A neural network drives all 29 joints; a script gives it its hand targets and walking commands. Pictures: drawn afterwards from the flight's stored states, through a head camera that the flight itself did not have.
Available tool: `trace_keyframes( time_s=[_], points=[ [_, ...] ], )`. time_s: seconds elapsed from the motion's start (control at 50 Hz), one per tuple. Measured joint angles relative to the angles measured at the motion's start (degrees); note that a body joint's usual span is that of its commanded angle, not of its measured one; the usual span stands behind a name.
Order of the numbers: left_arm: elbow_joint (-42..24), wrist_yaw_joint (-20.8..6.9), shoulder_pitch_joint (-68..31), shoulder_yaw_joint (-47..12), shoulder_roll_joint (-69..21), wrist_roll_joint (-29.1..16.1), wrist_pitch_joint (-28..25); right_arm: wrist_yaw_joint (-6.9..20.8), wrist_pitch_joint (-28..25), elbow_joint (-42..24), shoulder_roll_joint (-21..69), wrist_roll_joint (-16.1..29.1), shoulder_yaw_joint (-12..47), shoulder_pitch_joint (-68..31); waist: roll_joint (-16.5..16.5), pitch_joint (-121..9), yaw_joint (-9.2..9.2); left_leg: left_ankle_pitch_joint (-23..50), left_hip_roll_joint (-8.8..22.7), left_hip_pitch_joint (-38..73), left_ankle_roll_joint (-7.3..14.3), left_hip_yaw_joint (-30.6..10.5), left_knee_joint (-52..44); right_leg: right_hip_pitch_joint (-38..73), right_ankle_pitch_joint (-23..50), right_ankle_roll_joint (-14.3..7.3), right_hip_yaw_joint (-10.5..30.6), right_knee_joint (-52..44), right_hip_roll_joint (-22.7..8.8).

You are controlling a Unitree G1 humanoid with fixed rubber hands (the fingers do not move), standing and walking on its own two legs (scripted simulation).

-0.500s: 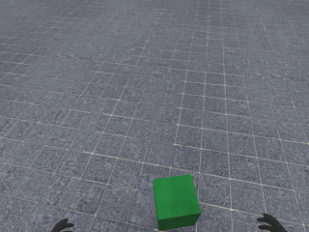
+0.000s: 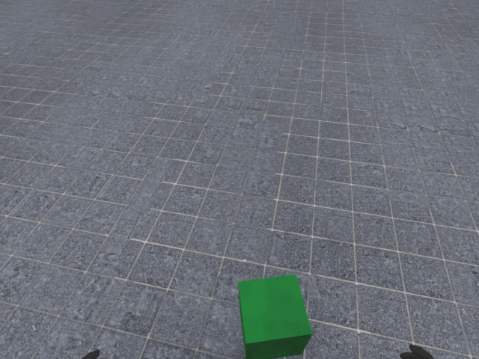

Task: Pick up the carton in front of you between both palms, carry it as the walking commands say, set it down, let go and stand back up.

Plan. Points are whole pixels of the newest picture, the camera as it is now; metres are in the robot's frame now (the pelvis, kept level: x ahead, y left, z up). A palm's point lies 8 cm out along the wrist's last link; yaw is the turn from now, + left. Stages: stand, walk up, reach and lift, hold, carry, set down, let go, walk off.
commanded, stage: stand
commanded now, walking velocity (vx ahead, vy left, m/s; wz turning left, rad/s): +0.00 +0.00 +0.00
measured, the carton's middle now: (270, 319) +0.42 -0.08 -0.64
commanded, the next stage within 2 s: none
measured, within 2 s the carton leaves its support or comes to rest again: neither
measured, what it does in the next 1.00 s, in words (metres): stands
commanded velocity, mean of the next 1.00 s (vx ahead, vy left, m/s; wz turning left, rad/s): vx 0.00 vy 0.00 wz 0.00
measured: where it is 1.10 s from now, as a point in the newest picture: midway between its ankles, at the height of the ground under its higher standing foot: outside the picture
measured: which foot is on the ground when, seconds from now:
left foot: down 0.00-1.00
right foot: down 0.00-1.00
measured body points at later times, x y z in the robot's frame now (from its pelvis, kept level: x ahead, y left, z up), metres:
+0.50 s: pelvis -0.02 -0.01 +0.01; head -0.02 -0.01 +0.46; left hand +0.09 +0.30 -0.10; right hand +0.09 -0.32 -0.10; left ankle -0.08 +0.12 -0.73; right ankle +0.01 -0.13 -0.73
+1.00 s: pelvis -0.03 -0.01 +0.01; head -0.03 -0.02 +0.46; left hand +0.07 +0.30 -0.10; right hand +0.07 -0.33 -0.11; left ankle -0.08 +0.12 -0.73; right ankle +0.01 -0.13 -0.73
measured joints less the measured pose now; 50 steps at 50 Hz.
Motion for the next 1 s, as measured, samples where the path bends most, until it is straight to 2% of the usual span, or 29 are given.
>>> trace_keyframes(
  time_s=[0.58, 1.0],
  points=[
    [6.9, -0.5, -0.9, -0.9, 1.8, -0.6, -0.6, 0.6, -0.8, 9.0, -1.6, 0.6, 1.4, -1.9, -0.2, 0.9, 0.28, 4.5, 0.7, 1.8, -0.9, -0.2, -5.1, 2.2, 4.8, -0.7, -0.2, -5.6, 0.4],
    [9.7, -0.7, -1.8, -1.3, 2.7, -0.9, -0.6, 0.7, -1.0, 12.8, -2.2, 0.9, 1.9, -3.0, -0.4, 1.3, 0.4, 5.6, 1.1, 2.5, -1.2, 0.0, -6.6, 2.8, 6.0, -1.0, -0.1, -7.1, 0.7]
  ],
)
